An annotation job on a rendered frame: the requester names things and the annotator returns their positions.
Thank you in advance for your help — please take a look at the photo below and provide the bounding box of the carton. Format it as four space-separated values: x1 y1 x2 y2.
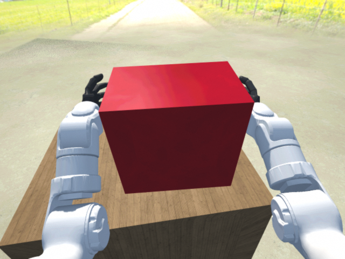
98 61 254 194

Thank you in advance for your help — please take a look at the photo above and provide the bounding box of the left robot upper arm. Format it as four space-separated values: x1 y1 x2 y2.
30 202 110 259

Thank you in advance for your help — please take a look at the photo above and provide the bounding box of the robot left hand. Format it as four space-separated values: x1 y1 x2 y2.
82 73 108 107

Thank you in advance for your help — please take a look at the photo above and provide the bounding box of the right robot forearm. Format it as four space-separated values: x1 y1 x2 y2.
246 103 343 232

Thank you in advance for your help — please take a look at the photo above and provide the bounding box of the robot right hand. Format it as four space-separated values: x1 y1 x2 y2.
239 76 260 103

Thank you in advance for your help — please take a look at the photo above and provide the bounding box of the right robot upper arm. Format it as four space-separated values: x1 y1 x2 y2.
271 189 345 259

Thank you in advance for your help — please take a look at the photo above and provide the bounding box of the left robot forearm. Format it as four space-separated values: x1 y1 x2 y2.
42 101 103 250

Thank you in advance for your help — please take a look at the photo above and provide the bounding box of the pedestal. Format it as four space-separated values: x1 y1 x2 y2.
0 126 273 259

